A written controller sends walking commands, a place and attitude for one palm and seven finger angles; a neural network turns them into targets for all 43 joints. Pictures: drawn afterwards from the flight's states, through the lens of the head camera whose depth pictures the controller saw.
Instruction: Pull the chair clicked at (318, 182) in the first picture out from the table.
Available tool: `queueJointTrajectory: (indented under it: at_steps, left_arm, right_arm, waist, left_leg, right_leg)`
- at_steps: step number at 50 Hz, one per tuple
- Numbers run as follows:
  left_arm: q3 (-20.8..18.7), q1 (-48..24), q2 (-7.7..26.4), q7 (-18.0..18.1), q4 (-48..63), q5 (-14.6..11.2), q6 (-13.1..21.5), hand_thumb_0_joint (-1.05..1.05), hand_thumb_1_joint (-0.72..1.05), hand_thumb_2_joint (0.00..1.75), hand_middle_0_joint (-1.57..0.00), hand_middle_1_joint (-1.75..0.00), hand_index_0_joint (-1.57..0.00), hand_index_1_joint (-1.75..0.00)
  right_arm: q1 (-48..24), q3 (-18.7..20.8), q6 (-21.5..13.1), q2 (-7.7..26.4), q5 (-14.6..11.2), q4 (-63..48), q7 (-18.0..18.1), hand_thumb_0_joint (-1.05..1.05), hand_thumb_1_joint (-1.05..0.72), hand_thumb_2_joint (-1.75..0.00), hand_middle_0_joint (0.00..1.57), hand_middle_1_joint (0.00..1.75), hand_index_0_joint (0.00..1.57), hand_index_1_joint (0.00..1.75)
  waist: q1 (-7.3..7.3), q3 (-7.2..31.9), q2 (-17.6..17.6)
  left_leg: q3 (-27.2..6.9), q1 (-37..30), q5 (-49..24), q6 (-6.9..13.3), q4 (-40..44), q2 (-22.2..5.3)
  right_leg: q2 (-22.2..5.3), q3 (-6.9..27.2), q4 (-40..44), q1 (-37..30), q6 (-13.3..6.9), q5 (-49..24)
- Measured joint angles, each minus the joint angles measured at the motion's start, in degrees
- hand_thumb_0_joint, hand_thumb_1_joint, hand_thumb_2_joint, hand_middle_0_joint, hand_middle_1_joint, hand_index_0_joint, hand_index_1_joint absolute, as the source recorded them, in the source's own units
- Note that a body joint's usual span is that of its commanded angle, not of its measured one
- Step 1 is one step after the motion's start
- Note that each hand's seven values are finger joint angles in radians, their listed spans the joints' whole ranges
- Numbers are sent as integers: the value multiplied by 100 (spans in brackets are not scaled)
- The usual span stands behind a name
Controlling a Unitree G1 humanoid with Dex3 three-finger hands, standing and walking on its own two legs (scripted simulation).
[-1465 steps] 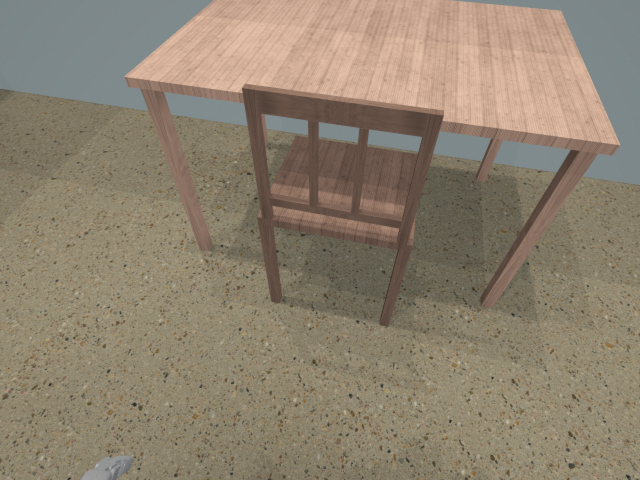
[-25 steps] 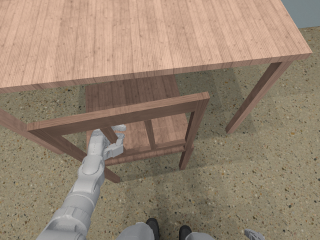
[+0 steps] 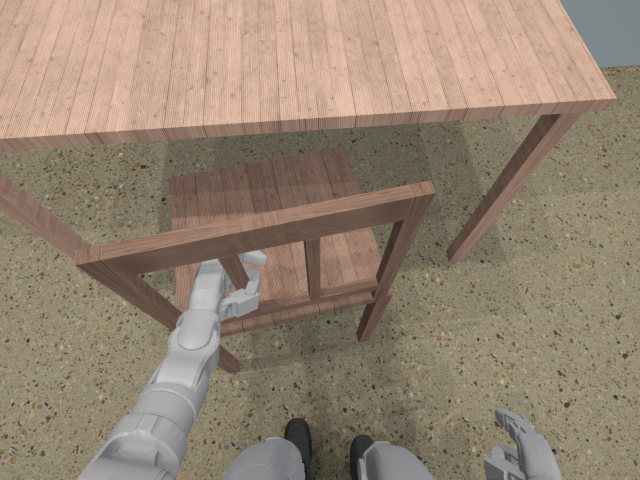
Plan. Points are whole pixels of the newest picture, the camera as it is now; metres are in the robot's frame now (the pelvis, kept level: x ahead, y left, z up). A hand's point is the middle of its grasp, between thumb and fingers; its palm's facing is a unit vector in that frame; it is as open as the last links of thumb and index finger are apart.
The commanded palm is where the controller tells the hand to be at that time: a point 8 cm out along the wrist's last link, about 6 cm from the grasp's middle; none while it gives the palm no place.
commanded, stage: step backward, pulling the chair out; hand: left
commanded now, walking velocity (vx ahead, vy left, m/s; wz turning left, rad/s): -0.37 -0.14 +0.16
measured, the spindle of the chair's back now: (242, 284) +0.37 +0.12 -0.11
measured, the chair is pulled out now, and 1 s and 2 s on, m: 0.11 0.19 0.32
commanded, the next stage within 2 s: none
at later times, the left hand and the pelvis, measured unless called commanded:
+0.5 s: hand (248, 315) +0.31 +0.10 -0.07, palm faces -0.08 -0.98 -0.16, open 5.1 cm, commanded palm +0.28 +0.15 -0.07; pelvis -0.04 +0.01 +0.00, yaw +1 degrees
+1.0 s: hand (245, 353) +0.26 +0.10 -0.07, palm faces +0.03 -0.99 -0.17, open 5.2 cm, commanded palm +0.22 +0.15 -0.07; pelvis -0.10 -0.03 +0.00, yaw +3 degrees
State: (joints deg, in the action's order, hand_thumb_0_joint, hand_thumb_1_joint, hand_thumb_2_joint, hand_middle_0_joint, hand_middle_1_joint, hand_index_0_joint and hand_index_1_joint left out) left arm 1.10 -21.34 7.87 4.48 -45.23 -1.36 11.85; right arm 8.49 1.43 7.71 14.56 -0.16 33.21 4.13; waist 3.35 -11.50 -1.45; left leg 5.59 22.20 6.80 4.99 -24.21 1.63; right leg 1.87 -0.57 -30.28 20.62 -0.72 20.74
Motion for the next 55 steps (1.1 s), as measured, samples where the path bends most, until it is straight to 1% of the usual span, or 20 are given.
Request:
queueJointTrajectory:
  at_steps: [3,6,8,10,15,17,20,21,23,25,29,32,33,35,39,41,45,48,50,55]
  left_arm:
    - [-25,-7,-47,-20,9,-12,42,5,73,78,-26,-112,-50,-145]
    - [-79,-13,-51,-67,-10,-22,87,5,72,79,-27,-112,-50,-145]
    - [-111,-22,-33,-94,-37,-44,94,5,72,80,-28,-112,-50,-145]
    - [-151,-36,-37,-98,-78,-84,96,5,71,80,-28,-111,-50,-145]
    - [-232,-16,-80,-11,-173,-115,189,5,71,81,-29,-111,-50,-145]
    - [-278,-8,-139,15,-211,-86,201,5,71,81,-29,-111,-50,-145]
    - [-217,-49,-212,29,-216,-25,158,5,71,81,-28,-112,-50,-145]
    - [-174,-110,-227,27,-210,6,131,5,71,81,-28,-112,-50,-145]
    - [-102,-303,-200,25,-195,63,67,4,71,80,-27,-113,-50,-145]
    - [-57,-430,-133,24,-128,117,-10,4,71,79,-26,-115,-50,-145]
    - [10,-352,29,-10,178,170,-160,3,73,78,-22,-115,-50,-145]
    - [-3,-130,21,-67,400,178,-304,3,74,77,-20,-114,-47,-145]
    - [-1,-44,-3,-88,457,168,-326,3,74,77,-19,-114,-46,-145]
    - [24,91,-50,-126,549,159,-322,3,74,77,-18,-113,-46,-145]
    - [80,191,16,-259,564,186,-155,3,73,78,-20,-114,-47,-145]
    - [41,110,85,-287,465,212,-59,2,72,79,-23,-114,-48,-145]
    - [-237,-237,42,-200,64,13,45,3,71,81,-26,-112,-49,-145]
    - [-435,-404,13,-112,-110,-62,-17,4,71,82,-26,-111,-49,-145]
    - [-480,-448,-12,-53,-94,-86,-94,4,71,82,-25,-111,-50,-145]
    - [-338,-356,-102,58,286,-72,-302,4,72,81,-22,-114,-50,-145]
  right_arm:
    - [0,-83,-157,-135,32,88,-57,0,-90,-89,20,30,20,30]
    - [21,-165,-285,-287,36,192,-86,0,-90,-89,20,30,20,30]
    - [53,-207,-330,-366,7,262,-78,0,-90,-89,20,30,20,30]
    - [67,-223,-348,-388,-31,332,-51,0,-90,-89,21,30,20,30]
    - [70,-131,-412,-219,-132,505,22,1,-90,-89,21,30,20,30]
    - [55,-88,-428,-77,-141,585,70,1,-90,-89,21,30,20,30]
    - [57,-1,-433,149,-167,630,136,1,-90,-89,21,30,20,30]
    - [34,40,-423,214,-170,628,157,1,-90,-89,21,30,20,30]
    - [-87,110,-370,255,-156,603,176,1,-90,-89,20,30,20,30]
    - [-184,127,-322,243,-143,502,170,1,-91,-89,20,30,20,30]
    - [-184,107,-302,49,-67,213,91,1,-91,-89,20,30,20,30]
    - [-12,87,-376,-144,95,118,-104,0,-91,-89,20,30,20,30]
    - [54,68,-400,-203,127,129,-166,0,-91,-89,20,30,20,30]
    - [178,14,-452,-315,136,192,-265,0,-91,-89,20,30,20,30]
    - [337,-120,-534,-590,124,424,-314,0,-90,-89,20,30,20,30]
    - [288,-133,-546,-671,106,522,-277,0,-91,-89,21,30,20,30]
    - [-42,-100,-474,-510,6,574,-175,0,-91,-89,21,30,20,30]
    - [-247,-64,-378,-290,-99,550,-52,0,-91,-89,21,30,20,30]
    - [-357,-34,-357,-112,-131,510,5,0,-91,-89,21,30,20,30]
    - [-510,61,-255,279,-201,341,123,0,-91,-89,20,30,20,30]
  waist:
    - [-66,-140,-83]
    - [-117,-276,-184]
    - [-131,-324,-238]
    - [-121,-335,-337]
    - [-184,-208,-354]
    - [-152,-102,-344]
    - [-27,52,-400]
    - [20,55,-411]
    - [20,-93,-275]
    - [15,-226,-126]
    - [111,-263,174]
    - [167,-205,135]
    - [154,-182,70]
    - [80,-181,-56]
    - [-117,-186,-56]
    - [-197,-212,-60]
    - [-128,-402,-349]
    - [-75,-380,-245]
    - [-27,-349,-146]
    - [166,-278,-46]
  left_leg:
    - [-36,-47,-87,-13,46,-21]
    - [-91,-43,-54,-72,-106,-106]
    - [-141,-3,-2,-121,-257,-160]
    - [-227,80,38,-175,-388,-242]
    - [-607,326,1405,-452,-1502,-152]
    - [-772,159,1518,-505,-1577,-119]
    - [-968,-283,1088,-509,-1075,-271]
    - [-1006,-369,1253,-534,-884,-265]
    - [-967,-386,1252,-533,-798,-144]
    - [-875,-396,1068,-491,-766,-80]
    - [-751,-448,888,-382,-547,43]
    - [-807,-497,738,-358,-332,-2]
    - [-842,-500,695,-368,-267,-53]
    - [-907,-514,640,-410,-187,-157]
    - [-975,-470,631,-540,-220,-196]
    - [-1006,-376,668,-620,-357,-221]
    - [-1055,-54,622,-739,-832,-413]
    - [-1046,341,1646,-708,-2101,-177]
    - [-1018,427,1933,-712,-2478,-63]
    - [-973,49,1669,-730,-1682,-176]
  right_leg:
    - [22,-31,10,-47,-14,79]
    - [65,-139,312,-217,-10,-624]
    - [99,-229,530,-324,-91,-1206]
    - [186,-311,609,-356,-183,-1225]
    - [206,-214,637,-171,-224,-1244]
    - [143,-170,584,-44,-189,-1252]
    - [38,-268,376,173,-95,-1159]
    - [-12,-317,303,235,-54,-1129]
    - [-142,-289,285,254,9,-1177]
    - [-202,-203,352,238,76,-1294]
    - [-316,-77,257,345,109,-1435]
    - [-208,-2,-461,427,39,-415]
    - [-149,-11,-657,417,4,-151]
    - [-81,-61,-619,234,-59,-86]
    - [-136,-8,334,-391,-120,-716]
    - [-130,11,678,-575,-20,-905]
    - [70,-144,849,-568,-36,-1000]
    - [-33,-107,717,-357,-69,-1052]
    - [-145,-71,645,-213,-71,-1075]
    - [-390,-161,449,89,19,-1084]
